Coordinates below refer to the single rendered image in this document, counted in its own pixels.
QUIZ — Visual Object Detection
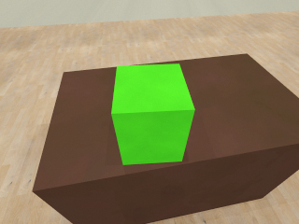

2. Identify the pedestal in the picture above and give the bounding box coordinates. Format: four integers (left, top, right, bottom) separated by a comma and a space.
32, 53, 299, 224

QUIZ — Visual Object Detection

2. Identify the carton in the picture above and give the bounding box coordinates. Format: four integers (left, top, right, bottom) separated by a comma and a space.
111, 63, 195, 165

